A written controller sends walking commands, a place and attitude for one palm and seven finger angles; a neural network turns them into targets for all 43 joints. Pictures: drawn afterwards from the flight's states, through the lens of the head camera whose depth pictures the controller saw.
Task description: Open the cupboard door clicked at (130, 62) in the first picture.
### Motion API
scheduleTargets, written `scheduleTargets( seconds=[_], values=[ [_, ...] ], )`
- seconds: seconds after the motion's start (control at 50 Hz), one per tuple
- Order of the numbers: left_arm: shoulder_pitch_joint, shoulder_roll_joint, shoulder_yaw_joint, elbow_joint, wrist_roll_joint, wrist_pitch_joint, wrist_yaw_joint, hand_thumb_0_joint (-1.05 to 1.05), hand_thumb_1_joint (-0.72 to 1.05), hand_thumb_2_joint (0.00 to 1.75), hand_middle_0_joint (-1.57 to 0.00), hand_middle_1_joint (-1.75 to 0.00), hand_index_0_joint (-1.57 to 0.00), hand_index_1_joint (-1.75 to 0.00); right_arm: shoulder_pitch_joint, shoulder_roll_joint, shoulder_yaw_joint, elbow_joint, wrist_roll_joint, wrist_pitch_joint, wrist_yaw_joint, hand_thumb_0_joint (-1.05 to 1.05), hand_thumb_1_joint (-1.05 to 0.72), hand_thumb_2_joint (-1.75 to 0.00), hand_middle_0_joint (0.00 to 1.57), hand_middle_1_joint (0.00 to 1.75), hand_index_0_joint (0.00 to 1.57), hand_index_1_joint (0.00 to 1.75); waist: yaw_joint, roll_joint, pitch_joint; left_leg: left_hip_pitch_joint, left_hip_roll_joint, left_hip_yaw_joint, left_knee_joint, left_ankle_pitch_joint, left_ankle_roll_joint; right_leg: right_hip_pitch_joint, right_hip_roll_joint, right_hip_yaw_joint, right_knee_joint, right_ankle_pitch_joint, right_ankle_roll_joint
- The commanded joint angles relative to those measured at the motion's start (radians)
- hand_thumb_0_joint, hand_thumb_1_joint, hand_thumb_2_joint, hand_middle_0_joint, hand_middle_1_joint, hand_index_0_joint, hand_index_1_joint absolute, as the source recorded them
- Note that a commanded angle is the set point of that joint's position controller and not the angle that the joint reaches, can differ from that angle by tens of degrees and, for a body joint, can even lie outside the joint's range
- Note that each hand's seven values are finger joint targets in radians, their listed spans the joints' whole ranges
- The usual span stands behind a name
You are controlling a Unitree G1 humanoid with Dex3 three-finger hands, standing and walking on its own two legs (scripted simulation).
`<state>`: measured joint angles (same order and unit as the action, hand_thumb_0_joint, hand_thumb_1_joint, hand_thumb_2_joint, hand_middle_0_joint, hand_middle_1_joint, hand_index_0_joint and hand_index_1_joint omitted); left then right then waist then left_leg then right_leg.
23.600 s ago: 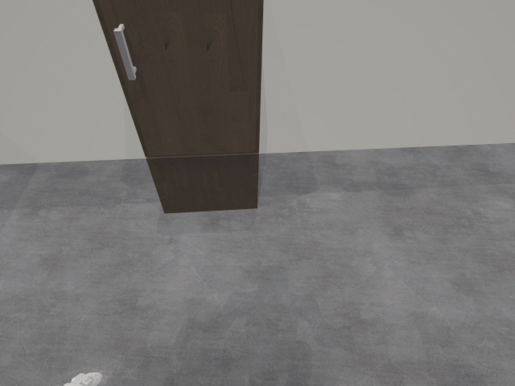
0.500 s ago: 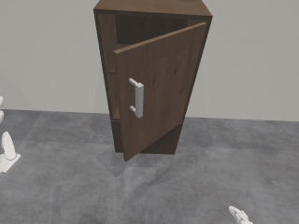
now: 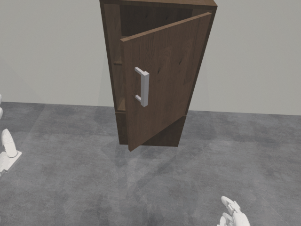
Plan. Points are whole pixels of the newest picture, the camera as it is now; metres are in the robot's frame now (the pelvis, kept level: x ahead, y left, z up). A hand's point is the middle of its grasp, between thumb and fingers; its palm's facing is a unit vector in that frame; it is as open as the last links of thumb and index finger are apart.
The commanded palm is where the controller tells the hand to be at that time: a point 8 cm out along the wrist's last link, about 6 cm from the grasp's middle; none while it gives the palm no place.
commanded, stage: stop stepping back and stand still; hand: left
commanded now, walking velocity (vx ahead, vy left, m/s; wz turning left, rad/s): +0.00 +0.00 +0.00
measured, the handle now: (141, 87) +0.55 +0.07 +0.07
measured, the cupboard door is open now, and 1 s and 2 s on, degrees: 42 42 42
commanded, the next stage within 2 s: let the arm hang, fingers relaxed in 0.10 s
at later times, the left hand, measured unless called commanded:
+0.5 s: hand out of the picture +0.03 +0.17 -0.17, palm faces +0.07 -0.98 -0.17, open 7.1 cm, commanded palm none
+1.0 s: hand out of the picture -0.07 +0.16 -0.16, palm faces +0.12 -0.97 -0.19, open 7.3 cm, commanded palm none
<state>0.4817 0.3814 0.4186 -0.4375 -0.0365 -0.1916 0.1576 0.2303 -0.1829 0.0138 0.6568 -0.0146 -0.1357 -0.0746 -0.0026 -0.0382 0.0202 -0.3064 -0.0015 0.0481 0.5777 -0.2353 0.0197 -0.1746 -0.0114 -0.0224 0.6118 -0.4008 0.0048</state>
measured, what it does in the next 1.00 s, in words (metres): stands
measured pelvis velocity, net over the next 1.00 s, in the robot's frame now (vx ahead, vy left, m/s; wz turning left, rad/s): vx -0.02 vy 0.00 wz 0.05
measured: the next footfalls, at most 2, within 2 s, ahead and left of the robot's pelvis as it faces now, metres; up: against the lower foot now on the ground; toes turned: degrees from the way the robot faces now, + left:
none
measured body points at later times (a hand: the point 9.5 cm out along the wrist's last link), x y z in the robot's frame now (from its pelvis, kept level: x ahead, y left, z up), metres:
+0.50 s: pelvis -0.01 +0.00 +0.00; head +0.00 +0.01 +0.45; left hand +0.02 +0.22 -0.15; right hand +0.07 -0.25 -0.13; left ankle +0.05 +0.11 -0.73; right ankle -0.04 -0.11 -0.73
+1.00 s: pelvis -0.02 +0.00 +0.01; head -0.01 -0.01 +0.46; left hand -0.08 +0.21 -0.15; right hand -0.03 -0.19 -0.16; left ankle +0.05 +0.11 -0.73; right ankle -0.04 -0.11 -0.73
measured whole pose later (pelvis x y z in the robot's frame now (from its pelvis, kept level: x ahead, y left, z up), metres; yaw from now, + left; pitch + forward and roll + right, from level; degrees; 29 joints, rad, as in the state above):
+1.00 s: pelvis -0.02 +0.00 +0.01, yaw +3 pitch -3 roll +0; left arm 0.36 0.12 0.02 1.17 0.01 0.01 0.04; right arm 0.30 -0.10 0.01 1.14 -0.03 0.04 -0.03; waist -0.01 0.03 0.04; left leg -0.28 -0.01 -0.01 0.47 -0.14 0.02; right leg -0.12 -0.01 -0.08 0.48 -0.31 -0.01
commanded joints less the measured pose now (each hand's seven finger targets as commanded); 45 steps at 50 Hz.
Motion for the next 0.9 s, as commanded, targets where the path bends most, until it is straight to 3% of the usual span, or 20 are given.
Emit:
scheduleTargets(
  seconds=[0.0,0.02,0.06,0.1,0.16,0.18,0.2,0.24,0.26,0.3,0.34,0.36,0.4,0.42,0.46,0.56,0.58,0.64,0.72,0.88],
  values=[
    [0.030,0.206,0.133,-0.291,0.004,-0.082,0.015,0.00,0.90,0.90,-0.20,-0.30,-0.20,-0.30,-0.100,-0.136,-0.042,-0.165,0.006,-0.076,0.004,0.00,-0.90,-0.90,0.20,0.30,0.20,0.30,0.011,0.228,-0.092,0.035,0.163,-0.196,-0.228,0.070,0.062,0.029,0.010,-0.003,-0.148,0.122,-0.003],
    [0.060,0.194,0.131,-0.277,0.000,-0.078,0.013,0.00,0.90,0.90,-0.20,-0.30,-0.20,-0.30,-0.096,-0.135,-0.043,-0.169,0.008,-0.072,0.010,0.00,-0.90,-0.90,0.20,0.30,0.20,0.30,0.009,0.165,-0.102,0.019,0.121,-0.152,-0.191,0.067,0.035,0.057,0.002,0.023,-0.192,0.180,-0.012],
    [0.103,0.182,0.132,-0.241,-0.013,-0.075,0.007,0.00,0.90,0.90,-0.20,-0.30,-0.20,-0.30,-0.086,-0.132,-0.052,-0.170,0.012,-0.055,0.018,0.00,-0.90,-0.90,0.20,0.30,0.20,0.30,-0.004,0.035,-0.120,0.057,0.062,-0.081,-0.069,0.114,-0.003,0.021,-0.065,0.137,-0.255,0.302,-0.046],
    [0.096,0.175,0.121,-0.211,-0.022,-0.068,0.005,0.00,0.90,0.90,-0.20,-0.30,-0.20,-0.30,-0.081,-0.127,-0.049,-0.164,0.014,-0.041,0.016,0.00,-0.90,-0.90,0.20,0.30,0.20,0.30,-0.014,0.029,-0.117,0.077,0.049,-0.063,-0.024,0.134,-0.015,-0.009,-0.111,0.172,-0.267,0.405,-0.063],
    [0.038,0.188,0.116,-0.195,-0.019,-0.061,0.003,0.00,0.90,0.90,-0.20,-0.30,-0.20,-0.30,-0.095,-0.134,-0.047,-0.168,0.014,-0.034,0.006,0.00,-0.90,-0.90,0.20,0.30,0.20,0.30,-0.009,0.056,-0.112,0.139,0.067,-0.078,-0.088,0.208,-0.007,-0.037,-0.062,0.107,-0.246,0.378,-0.026],
    [-0.049,0.000,-0.330,0.536,0.054,0.069,-0.120,0.00,0.90,0.90,-0.20,-0.30,-0.20,-0.30,-0.143,-0.238,-0.091,0.073,0.021,-0.096,0.089,0.00,-0.90,-0.90,0.20,0.30,0.20,0.30,-0.052,0.067,-0.069,0.081,0.110,-0.114,0.032,0.378,0.001,-0.169,-0.093,-0.008,-0.079,0.378,-0.032],
    [-0.041,-0.014,-0.294,0.577,0.072,0.162,-0.146,0.00,0.90,0.90,-0.20,-0.30,-0.20,-0.30,-0.062,-0.259,-0.100,0.092,0.016,-0.006,0.088,0.00,-0.90,-0.90,0.20,0.30,0.20,0.30,-0.025,0.091,-0.104,0.059,0.129,-0.135,-0.014,0.394,0.024,-0.140,-0.085,0.026,-0.060,0.333,-0.030],
    [-0.064,-0.036,-0.307,0.669,0.072,0.191,-0.154,0.00,0.90,0.90,-0.20,-0.30,-0.20,-0.30,-0.076,-0.218,-0.066,0.077,0.001,0.054,0.074,0.00,-0.90,-0.90,0.20,0.30,0.20,0.30,0.005,0.020,-0.073,-0.092,0.160,-0.219,-0.087,0.244,0.083,-0.071,-0.039,0.002,-0.021,0.170,-0.026],
    [-0.082,-0.028,-0.313,0.732,0.074,0.189,-0.156,0.00,0.90,0.90,-0.20,-0.30,-0.20,-0.30,-0.102,-0.217,-0.056,0.079,-0.006,0.067,0.072,0.00,-0.90,-0.90,0.20,0.30,0.20,0.30,0.016,-0.056,-0.068,-0.109,0.147,-0.224,-0.089,0.195,0.080,-0.050,-0.043,0.017,-0.056,0.160,-0.030],
    [-0.157,-0.001,-0.322,0.866,0.074,0.180,-0.156,0.00,0.90,0.90,-0.20,-0.30,-0.20,-0.30,-0.105,-0.197,-0.051,0.105,-0.011,0.086,0.072,0.00,-0.90,-0.90,0.20,0.30,0.20,0.30,0.005,-0.182,-0.077,-0.039,0.077,-0.164,-0.026,0.186,0.041,-0.067,-0.109,0.084,-0.159,0.222,-0.062],
    [-0.226,-0.002,-0.341,1.006,0.066,0.185,-0.148,0.00,0.90,0.90,-0.20,-0.30,-0.20,-0.30,-0.091,-0.174,-0.047,0.153,-0.016,0.114,0.072,0.00,-0.90,-0.90,0.20,0.30,0.20,0.30,-0.015,-0.144,-0.059,0.042,0.042,-0.113,0.002,0.182,0.015,-0.117,-0.157,0.108,-0.204,0.249,-0.093],
    [-0.245,-0.012,-0.354,1.071,0.061,0.191,-0.143,0.00,0.90,0.90,-0.20,-0.30,-0.20,-0.30,-0.083,-0.158,-0.040,0.176,-0.018,0.127,0.071,0.00,-0.90,-0.90,0.20,0.30,0.20,0.30,-0.021,-0.072,-0.043,0.071,0.044,-0.107,-0.016,0.191,0.008,-0.128,-0.154,0.101,-0.207,0.241,-0.091],
    [-0.243,-0.027,-0.371,1.191,0.053,0.198,-0.137,0.00,0.90,0.90,-0.20,-0.30,-0.20,-0.30,-0.071,-0.147,-0.028,0.220,-0.019,0.138,0.067,0.00,-0.90,-0.90,0.20,0.30,0.20,0.30,-0.017,0.105,-0.032,0.072,0.074,-0.153,-0.108,0.216,0.017,-0.081,-0.101,0.066,-0.186,0.191,-0.063],
    [-0.222,-0.034,-0.375,1.251,0.050,0.198,-0.135,0.00,0.90,0.90,-0.20,-0.30,-0.20,-0.30,-0.074,-0.146,-0.024,0.244,-0.017,0.138,0.063,0.00,-0.90,-0.90,0.20,0.30,0.20,0.30,-0.003,0.169,-0.028,0.047,0.085,-0.175,-0.149,0.194,0.024,-0.035,-0.083,0.060,-0.190,0.167,-0.051],
    [-0.183,-0.045,-0.379,1.354,0.044,0.197,-0.136,0.00,0.90,0.90,-0.20,-0.30,-0.20,-0.30,-0.069,-0.137,-0.019,0.285,-0.012,0.140,0.055,0.00,-0.90,-0.90,0.20,0.30,0.20,0.30,0.006,0.213,-0.019,0.034,0.082,-0.176,-0.181,0.123,0.022,0.002,-0.080,0.060,-0.225,0.145,-0.053],
    [-0.126,-0.096,-0.383,1.498,0.041,0.195,-0.136,0.00,0.90,0.90,-0.20,-0.30,-0.20,-0.30,0.010,-0.102,-0.024,0.365,-0.009,0.151,0.040,0.00,-0.90,-0.90,0.20,0.30,0.20,0.30,-0.003,0.207,-0.004,0.065,0.080,-0.177,-0.211,0.015,0.017,-0.007,-0.078,0.054,-0.281,0.103,-0.066],
    [-0.118,-0.102,-0.383,1.515,0.042,0.194,-0.135,0.00,0.90,0.90,-0.20,-0.30,-0.20,-0.30,0.028,-0.100,-0.027,0.374,-0.006,0.153,0.038,0.00,-0.90,-0.90,0.20,0.30,0.20,0.30,-0.003,0.144,0.007,0.072,0.085,-0.177,-0.212,0.009,0.019,-0.014,-0.074,0.041,-0.289,0.097,-0.064],
    [-0.092,-0.125,-0.391,1.557,0.042,0.193,-0.132,0.00,0.90,0.90,-0.20,-0.30,-0.20,-0.30,0.071,-0.087,-0.029,0.407,-0.005,0.154,0.035,0.00,-0.90,-0.90,0.20,0.30,0.20,0.30,-0.008,0.080,0.010,0.095,0.085,-0.170,-0.211,0.035,0.023,-0.024,-0.078,0.035,-0.292,0.105,-0.061],
    [-0.059,-0.145,-0.394,1.587,0.041,0.195,-0.126,0.00,0.90,0.90,-0.20,-0.30,-0.20,-0.30,0.100,-0.063,-0.030,0.437,-0.005,0.159,0.034,0.00,-0.90,-0.90,0.20,0.30,0.20,0.30,-0.008,0.041,0.061,0.085,0.079,-0.161,-0.217,0.000,0.022,-0.060,-0.080,0.028,-0.300,0.054,-0.061],
    [-0.033,-0.164,-0.393,1.597,0.043,0.193,-0.117,0.00,0.90,0.90,-0.20,-0.30,-0.20,-0.30,0.132,-0.025,-0.030,0.463,-0.007,0.163,0.038,0.00,-0.90,-0.90,0.20,0.30,0.20,0.30,-0.008,0.013,0.110,0.078,0.064,-0.139,-0.199,-0.015,0.018,-0.125,-0.087,0.039,-0.309,-0.024,-0.063]
  ],
)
